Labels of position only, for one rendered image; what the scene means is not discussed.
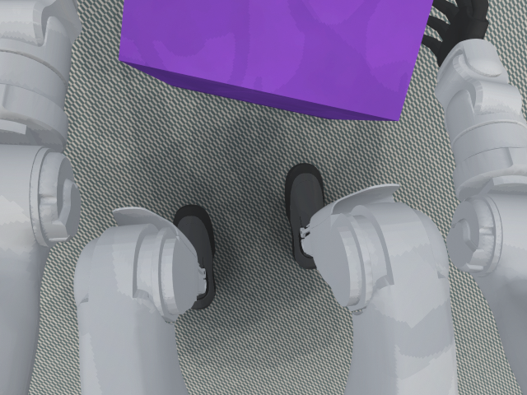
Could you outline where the carton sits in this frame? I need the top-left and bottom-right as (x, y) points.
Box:
(119, 0), (433, 121)

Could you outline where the robot right upper arm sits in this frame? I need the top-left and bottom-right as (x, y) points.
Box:
(446, 193), (527, 395)

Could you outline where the robot left foot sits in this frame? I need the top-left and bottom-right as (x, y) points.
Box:
(173, 205), (216, 310)

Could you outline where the robot left forearm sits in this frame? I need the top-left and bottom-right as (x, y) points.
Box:
(0, 0), (82, 153)

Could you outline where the robot right forearm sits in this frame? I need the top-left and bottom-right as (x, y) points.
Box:
(434, 39), (527, 202)

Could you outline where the robot right hand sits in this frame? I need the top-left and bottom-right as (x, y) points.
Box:
(422, 0), (489, 67)

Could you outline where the robot right thigh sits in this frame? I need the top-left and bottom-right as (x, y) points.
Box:
(324, 202), (458, 395)

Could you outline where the robot left upper arm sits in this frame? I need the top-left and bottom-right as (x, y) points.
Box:
(0, 144), (81, 395)

